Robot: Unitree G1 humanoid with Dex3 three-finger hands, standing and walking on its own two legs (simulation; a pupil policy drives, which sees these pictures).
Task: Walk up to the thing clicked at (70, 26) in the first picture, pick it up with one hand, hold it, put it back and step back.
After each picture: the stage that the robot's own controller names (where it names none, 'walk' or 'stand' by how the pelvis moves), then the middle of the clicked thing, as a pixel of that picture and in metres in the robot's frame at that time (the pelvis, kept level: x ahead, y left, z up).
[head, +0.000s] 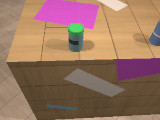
stand; (75, 38) +0.57 +0.04 +0.02
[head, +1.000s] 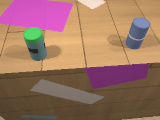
walk; (36, 44) +0.47 +0.20 +0.05
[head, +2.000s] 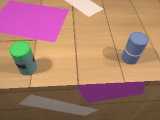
stand; (24, 59) +0.41 +0.21 +0.04
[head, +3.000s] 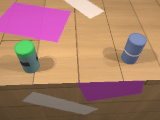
stand; (28, 57) +0.43 +0.21 +0.03
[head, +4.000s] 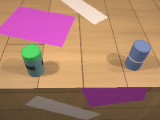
stand; (33, 61) +0.42 +0.19 +0.02
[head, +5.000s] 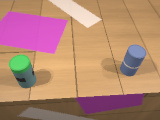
stand; (23, 72) +0.37 +0.21 +0.02
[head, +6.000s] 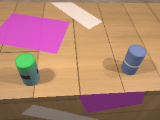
stand; (28, 70) +0.39 +0.20 +0.02
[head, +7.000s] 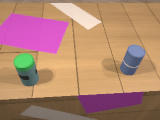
stand; (27, 70) +0.39 +0.21 +0.02
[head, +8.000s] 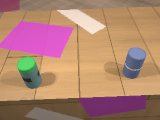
rise first; (30, 73) +0.38 +0.23 +0.02
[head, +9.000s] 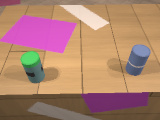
go down; (33, 67) +0.40 +0.22 +0.02
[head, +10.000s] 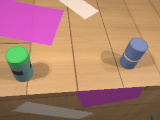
go down; (20, 64) +0.39 +0.20 +0.03
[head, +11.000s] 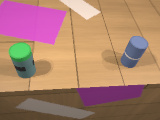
go down; (23, 61) +0.40 +0.20 +0.04
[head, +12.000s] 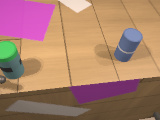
close in; (9, 61) +0.39 +0.22 +0.06
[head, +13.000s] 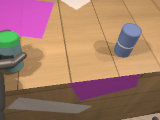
close; (10, 52) +0.42 +0.22 +0.07
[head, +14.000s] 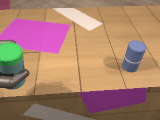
lift; (11, 67) +0.30 +0.21 +0.17
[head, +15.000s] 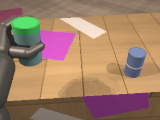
lift; (28, 42) +0.33 +0.16 +0.25
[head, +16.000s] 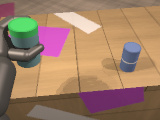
hold; (26, 43) +0.33 +0.16 +0.24
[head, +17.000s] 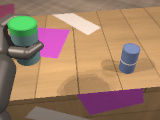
crouch; (25, 42) +0.34 +0.16 +0.24
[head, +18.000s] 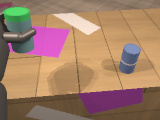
crouch; (20, 30) +0.39 +0.19 +0.24
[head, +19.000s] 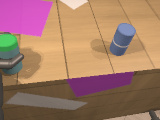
lower; (9, 54) +0.42 +0.22 +0.06
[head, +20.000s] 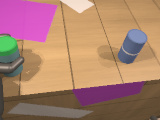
lower; (8, 57) +0.40 +0.23 +0.07
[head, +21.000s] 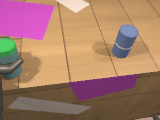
lower; (8, 59) +0.40 +0.23 +0.07
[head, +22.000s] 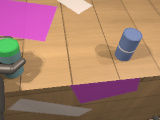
lower; (10, 59) +0.40 +0.23 +0.07
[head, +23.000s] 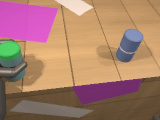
loosen; (12, 62) +0.39 +0.22 +0.07
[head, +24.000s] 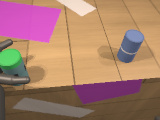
withdraw; (14, 68) +0.37 +0.22 +0.06
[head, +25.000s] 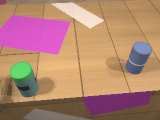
sink last; (25, 80) +0.34 +0.21 +0.05
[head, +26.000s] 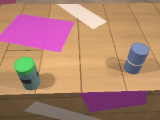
stand; (28, 74) +0.36 +0.22 +0.03
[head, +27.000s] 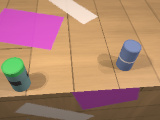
stand; (17, 75) +0.35 +0.23 +0.03
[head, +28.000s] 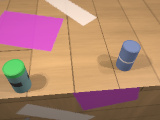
stand; (18, 76) +0.35 +0.23 +0.02
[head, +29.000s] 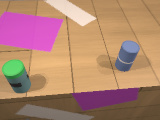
stand; (17, 77) +0.35 +0.23 +0.02
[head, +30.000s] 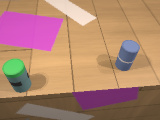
stand; (18, 76) +0.36 +0.23 +0.02
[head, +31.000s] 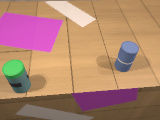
stand; (17, 77) +0.35 +0.23 +0.02
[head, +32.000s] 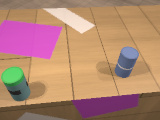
walk; (17, 84) +0.33 +0.23 +0.03
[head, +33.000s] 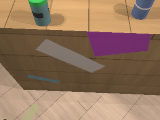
walk; (40, 9) +0.60 +0.17 +0.05
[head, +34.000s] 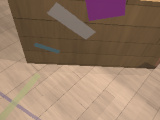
walk; out of the picture +1.00 +0.18 +0.03
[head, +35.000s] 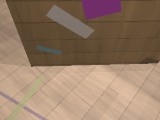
stand; out of the picture +1.03 +0.20 +0.04
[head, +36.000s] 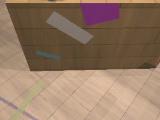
stand; out of the picture +1.02 +0.20 +0.02
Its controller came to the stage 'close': yes
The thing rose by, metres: 0.25
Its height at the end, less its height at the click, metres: +0.00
